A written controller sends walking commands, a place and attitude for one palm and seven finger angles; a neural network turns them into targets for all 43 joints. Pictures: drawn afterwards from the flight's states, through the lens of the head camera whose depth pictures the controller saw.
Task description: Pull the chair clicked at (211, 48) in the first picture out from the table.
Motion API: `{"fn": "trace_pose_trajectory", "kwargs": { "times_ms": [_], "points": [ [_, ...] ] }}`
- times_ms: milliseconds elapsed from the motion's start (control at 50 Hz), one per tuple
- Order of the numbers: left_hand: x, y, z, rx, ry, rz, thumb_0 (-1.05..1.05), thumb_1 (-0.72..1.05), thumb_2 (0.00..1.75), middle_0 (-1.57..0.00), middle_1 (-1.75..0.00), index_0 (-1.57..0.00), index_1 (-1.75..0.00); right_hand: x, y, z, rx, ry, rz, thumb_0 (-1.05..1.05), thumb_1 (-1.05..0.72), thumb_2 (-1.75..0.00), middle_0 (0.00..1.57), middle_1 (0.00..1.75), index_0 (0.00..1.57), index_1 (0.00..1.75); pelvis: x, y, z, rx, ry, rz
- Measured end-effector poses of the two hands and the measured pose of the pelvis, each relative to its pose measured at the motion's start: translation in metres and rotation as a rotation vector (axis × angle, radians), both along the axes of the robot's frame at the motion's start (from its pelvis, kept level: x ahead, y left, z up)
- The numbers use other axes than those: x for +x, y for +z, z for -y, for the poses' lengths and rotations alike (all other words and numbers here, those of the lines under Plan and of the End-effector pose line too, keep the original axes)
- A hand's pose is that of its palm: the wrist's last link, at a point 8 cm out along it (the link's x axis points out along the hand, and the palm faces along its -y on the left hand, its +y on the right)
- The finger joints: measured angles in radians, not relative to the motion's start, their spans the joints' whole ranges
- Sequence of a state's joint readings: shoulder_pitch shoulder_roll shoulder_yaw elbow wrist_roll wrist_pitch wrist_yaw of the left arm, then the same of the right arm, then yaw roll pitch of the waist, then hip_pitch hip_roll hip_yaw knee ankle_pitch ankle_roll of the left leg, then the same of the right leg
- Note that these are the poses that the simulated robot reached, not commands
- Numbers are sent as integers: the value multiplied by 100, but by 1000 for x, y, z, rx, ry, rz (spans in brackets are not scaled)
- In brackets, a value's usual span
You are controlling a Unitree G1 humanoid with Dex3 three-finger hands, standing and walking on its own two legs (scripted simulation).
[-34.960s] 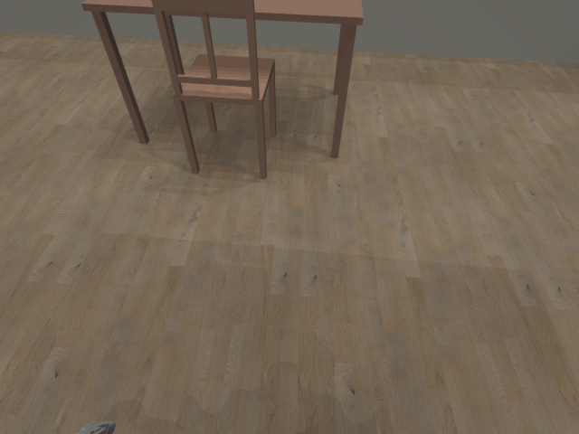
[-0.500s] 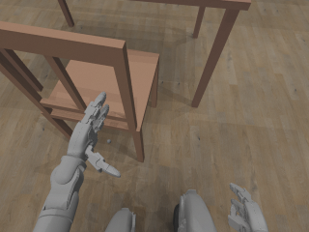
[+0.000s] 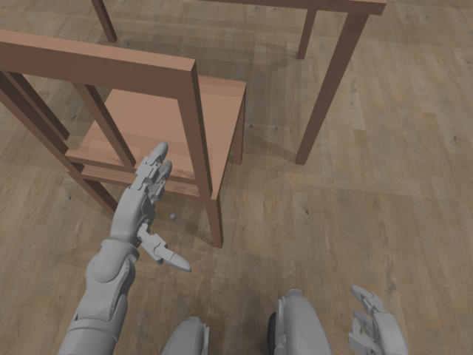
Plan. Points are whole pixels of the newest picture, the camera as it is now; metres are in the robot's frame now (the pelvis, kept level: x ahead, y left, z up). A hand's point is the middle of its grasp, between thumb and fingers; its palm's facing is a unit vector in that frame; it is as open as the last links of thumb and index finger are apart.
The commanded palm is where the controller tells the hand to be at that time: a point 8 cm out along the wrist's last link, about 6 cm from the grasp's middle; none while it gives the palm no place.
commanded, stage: aim the fingers beside a spindle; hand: left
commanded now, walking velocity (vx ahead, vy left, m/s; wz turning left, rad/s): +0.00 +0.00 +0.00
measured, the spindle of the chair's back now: (110, 129) +0.51 +0.25 +0.01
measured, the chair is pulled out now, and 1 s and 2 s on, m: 0.18 0.18 0.18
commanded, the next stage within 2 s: push the fingers through the gap in 0.20 s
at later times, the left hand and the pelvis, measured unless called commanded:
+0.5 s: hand (179, 209) +0.34 +0.10 +0.02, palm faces -0.25 -0.97 -0.05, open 16.9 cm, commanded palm +0.34 +0.15 +0.03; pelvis +0.00 +0.00 +0.00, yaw +0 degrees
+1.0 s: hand (188, 180) +0.39 +0.09 +0.02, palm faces -0.24 -0.97 -0.05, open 16.9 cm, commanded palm +0.38 +0.15 +0.03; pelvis +0.00 +0.00 +0.00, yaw +0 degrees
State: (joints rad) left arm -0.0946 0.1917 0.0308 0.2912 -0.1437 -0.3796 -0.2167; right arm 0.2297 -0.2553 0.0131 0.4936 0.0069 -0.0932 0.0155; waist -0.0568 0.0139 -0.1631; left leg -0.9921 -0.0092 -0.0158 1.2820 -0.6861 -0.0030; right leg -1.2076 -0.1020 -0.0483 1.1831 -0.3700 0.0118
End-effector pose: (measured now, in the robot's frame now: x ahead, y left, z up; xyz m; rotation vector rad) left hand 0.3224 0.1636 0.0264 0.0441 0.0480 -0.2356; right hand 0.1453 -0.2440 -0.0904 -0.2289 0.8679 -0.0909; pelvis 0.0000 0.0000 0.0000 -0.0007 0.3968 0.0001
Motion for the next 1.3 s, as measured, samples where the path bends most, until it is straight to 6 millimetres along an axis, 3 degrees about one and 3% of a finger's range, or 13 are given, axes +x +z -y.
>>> {"fn": "trace_pose_trajectory", "kwargs": {
  "times_ms": [340,480,660,1300],
  "points": [
    [1,0,0,0,-4,2,-1,-50,30,-6,-8,-7,-8,9,1,-4,0,9,17,1,-91,-90,20,30,20,30,2,-1,-2,-4,2,-1],
    [12,-1,7,5,-17,10,-1,-50,30,-6,-8,-7,-8,6,-3,-3,-4,9,-1,1,-91,-90,20,30,20,30,1,-2,-1,-4,6,-6],
    [37,0,13,6,-11,10,-1,-50,30,-6,-8,-7,-8,-8,-8,2,-2,-22,-43,1,-91,-90,20,30,20,30,1,-2,0,0,-2,-18],
    [89,2,25,8,15,26,-1,-50,30,-6,-8,-7,-8,-58,-18,13,-12,-77,-177,1,-91,-90,20,30,20,30,-6,-3,1,8,-10,-41]
  ]
}}
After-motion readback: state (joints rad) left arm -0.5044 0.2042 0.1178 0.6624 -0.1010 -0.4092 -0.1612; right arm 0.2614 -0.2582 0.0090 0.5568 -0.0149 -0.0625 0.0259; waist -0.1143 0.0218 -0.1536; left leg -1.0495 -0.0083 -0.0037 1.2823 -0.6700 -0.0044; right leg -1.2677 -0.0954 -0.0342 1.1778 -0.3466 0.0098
